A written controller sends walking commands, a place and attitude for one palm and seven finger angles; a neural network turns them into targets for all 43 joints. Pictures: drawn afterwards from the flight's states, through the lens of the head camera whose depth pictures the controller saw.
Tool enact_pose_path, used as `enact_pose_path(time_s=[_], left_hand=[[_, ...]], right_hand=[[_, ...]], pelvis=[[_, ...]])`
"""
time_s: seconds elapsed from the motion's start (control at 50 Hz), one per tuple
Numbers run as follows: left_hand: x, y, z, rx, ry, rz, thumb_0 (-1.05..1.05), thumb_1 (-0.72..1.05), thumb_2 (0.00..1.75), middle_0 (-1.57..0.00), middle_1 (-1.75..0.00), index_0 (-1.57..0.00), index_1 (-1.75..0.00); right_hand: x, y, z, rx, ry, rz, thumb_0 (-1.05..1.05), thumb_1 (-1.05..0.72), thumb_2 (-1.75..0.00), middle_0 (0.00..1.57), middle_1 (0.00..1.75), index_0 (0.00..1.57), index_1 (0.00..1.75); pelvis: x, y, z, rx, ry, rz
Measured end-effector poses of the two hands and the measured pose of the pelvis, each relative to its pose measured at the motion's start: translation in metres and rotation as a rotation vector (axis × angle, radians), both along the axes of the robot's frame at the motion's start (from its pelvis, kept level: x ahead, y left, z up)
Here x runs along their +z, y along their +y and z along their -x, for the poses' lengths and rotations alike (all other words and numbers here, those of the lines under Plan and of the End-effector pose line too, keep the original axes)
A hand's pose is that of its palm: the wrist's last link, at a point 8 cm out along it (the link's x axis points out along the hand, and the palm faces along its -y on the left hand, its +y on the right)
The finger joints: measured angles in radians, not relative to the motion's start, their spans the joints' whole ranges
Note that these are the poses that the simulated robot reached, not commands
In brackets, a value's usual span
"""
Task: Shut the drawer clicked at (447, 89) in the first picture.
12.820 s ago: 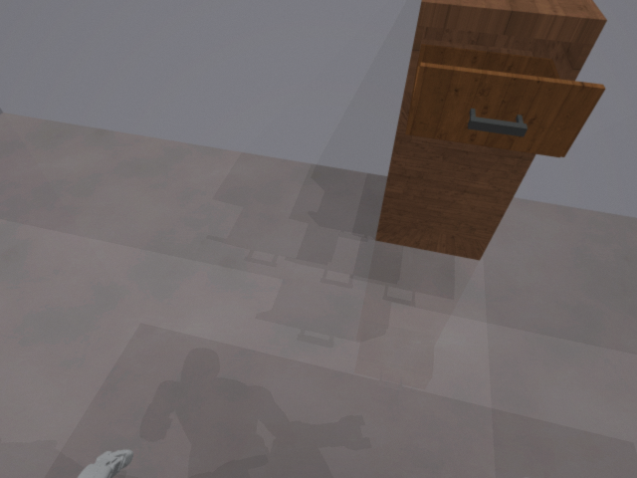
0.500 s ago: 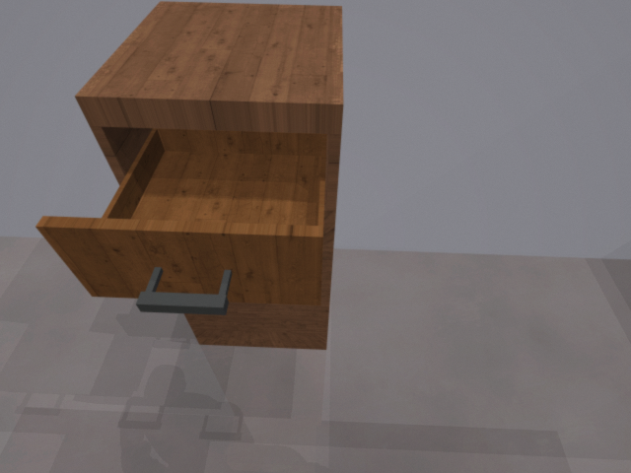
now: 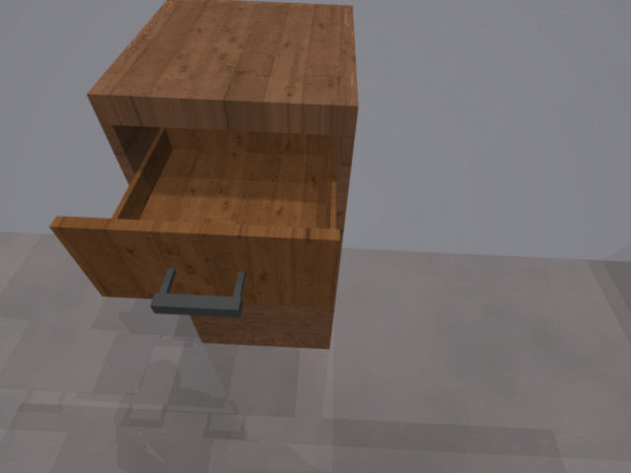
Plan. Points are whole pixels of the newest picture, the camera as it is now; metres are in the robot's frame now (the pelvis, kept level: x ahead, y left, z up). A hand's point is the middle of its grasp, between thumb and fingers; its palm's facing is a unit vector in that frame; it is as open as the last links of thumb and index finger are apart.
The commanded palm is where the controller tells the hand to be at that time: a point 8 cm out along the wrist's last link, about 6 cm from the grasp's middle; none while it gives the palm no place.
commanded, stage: come to a stop and stand still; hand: left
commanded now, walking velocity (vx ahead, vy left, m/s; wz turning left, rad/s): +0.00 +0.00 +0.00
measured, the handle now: (201, 291) +0.35 +0.19 +0.00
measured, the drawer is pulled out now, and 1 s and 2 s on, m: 0.23 0.23 0.23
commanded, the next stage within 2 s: look again from close up in 0.04 s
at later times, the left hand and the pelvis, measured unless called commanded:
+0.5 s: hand out of the picture -0.02 +0.16 -0.18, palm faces +0.02 -0.99 -0.17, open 7.3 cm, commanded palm none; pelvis -0.01 +0.00 +0.00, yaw +0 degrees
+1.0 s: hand (211, 405) +0.19 +0.13 +0.03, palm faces +0.09 -1.00 -0.01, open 6.6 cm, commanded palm +0.09 +0.20 -0.04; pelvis -0.05 -0.02 -0.02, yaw +1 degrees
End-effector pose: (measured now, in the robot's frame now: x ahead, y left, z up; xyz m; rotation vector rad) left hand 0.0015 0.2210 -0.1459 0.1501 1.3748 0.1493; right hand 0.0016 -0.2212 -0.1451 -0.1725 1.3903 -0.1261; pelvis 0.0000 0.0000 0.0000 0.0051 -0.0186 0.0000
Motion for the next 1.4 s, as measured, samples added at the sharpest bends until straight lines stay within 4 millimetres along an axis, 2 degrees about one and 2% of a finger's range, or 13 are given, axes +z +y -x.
enact_pose_path(time_s=[0.74,0.78,0.86,0.92,0.98,1.02,1.08,1.14,1.18,1.22,1.28,1.34,1.4], left_hand=[[0.0,-0.013,0.035,0.003,0.041,0.02,0.0,0.91,0.9,-0.2,-0.3,-0.2,-0.29],[0.015,-0.001,0.013,0.067,-0.092,-0.02,0.03,0.94,0.9,-0.21,-0.3,-0.21,-0.3],[0.084,0.017,-0.066,0.067,-0.585,-0.128,0.04,0.97,0.9,-0.23,-0.33,-0.23,-0.32],[0.14,0.002,-0.124,0.002,-0.946,-0.103,0.04,0.96,0.9,-0.26,-0.37,-0.26,-0.36],[0.172,-0.025,-0.159,-0.061,-1.257,0.025,0.02,0.95,0.9,-0.3,-0.41,-0.3,-0.41],[0.173,-0.044,-0.161,-0.101,-1.382,0.142,0.02,0.94,0.9,-0.33,-0.45,-0.34,-0.44],[0.147,-0.06,-0.142,-0.161,-1.39,0.235,0.01,0.93,0.9,-0.39,-0.51,-0.39,-0.5],[0.111,-0.056,-0.11,-0.147,-1.247,0.202,0.01,0.91,0.9,-0.45,-0.57,-0.46,-0.57],[0.099,-0.044,-0.088,-0.092,-1.181,0.13,0.01,0.91,0.9,-0.49,-0.61,-0.5,-0.61],[0.105,-0.03,-0.074,-0.042,-1.197,0.037,0.01,0.9,0.9,-0.54,-0.66,-0.54,-0.65],[0.136,-0.017,-0.07,-0.032,-1.355,-0.069,0.02,0.9,0.9,-0.59,-0.72,-0.6,-0.72],[0.166,-0.023,-0.089,-0.126,-1.515,-0.049,0.02,0.91,0.9,-0.65,-0.79,-0.65,-0.78],[0.17,-0.037,-0.122,-0.267,-1.492,0.067,0.01,0.91,0.9,-0.71,-0.85,-0.71,-0.85]], right_hand=[[0.002,0.003,0.027,-0.022,0.019,-0.013,0.0,-0.91,-0.9,0.2,0.3,0.2,0.3],[0.006,-0.004,0.02,-0.023,-0.07,0.01,0.01,-0.92,-0.9,0.2,0.3,0.2,0.3],[0.014,-0.022,-0.013,-0.009,-0.343,0.037,0.02,-0.92,-0.9,0.2,0.3,0.2,0.3],[0.023,-0.035,-0.048,0.031,-0.529,0.052,0.01,-0.92,-0.9,0.2,0.3,0.2,0.3],[0.038,-0.046,-0.082,0.061,-0.689,0.071,0.01,-0.91,-0.9,0.2,0.3,0.2,0.3],[0.05,-0.053,-0.1,0.086,-0.771,0.079,0.01,-0.91,-0.9,0.2,0.3,0.2,0.3],[0.064,-0.062,-0.124,0.14,-0.862,0.092,0.01,-0.91,-0.9,0.2,0.3,0.2,0.3],[0.068,-0.068,-0.143,0.187,-0.904,0.099,0.01,-0.9,-0.9,0.2,0.3,0.2,0.3],[0.065,-0.067,-0.152,0.21,-0.915,0.093,0.01,-0.9,-0.9,0.19,0.3,0.2,0.3],[0.058,-0.064,-0.157,0.228,-0.914,0.08,0.01,-0.9,-0.9,0.19,0.3,0.2,0.3],[0.04,-0.055,-0.156,0.242,-0.891,0.042,0.01,-0.9,-0.9,0.19,0.3,0.2,0.3],[0.02,-0.045,-0.145,0.243,-0.848,-0.007,0.01,-0.9,-0.9,0.19,0.3,0.2,0.3],[0.005,-0.04,-0.126,0.208,-0.782,-0.042,0.01,-0.9,-0.9,0.2,0.3,0.2,0.3]], pelvis=[[0.002,-0.003,0.017,-0.003,0.002,0.004],[0.001,-0.004,0.02,-0.002,0.007,0.0],[-0.005,-0.006,0.027,0.019,0.019,-0.022],[-0.01,-0.007,0.036,0.04,0.039,-0.007],[-0.02,-0.015,0.046,0.032,0.09,-0.007],[-0.029,-0.022,0.053,0.018,0.116,-0.012],[-0.042,-0.032,0.06,0.012,0.141,-0.017],[-0.054,-0.041,0.065,0.019,0.154,-0.018],[-0.06,-0.046,0.068,0.028,0.16,-0.012],[-0.064,-0.051,0.069,0.041,0.167,-0.003],[-0.069,-0.057,0.071,0.061,0.174,0.015],[-0.071,-0.06,0.073,0.074,0.172,0.029],[-0.069,-0.061,0.074,0.072,0.172,0.029]])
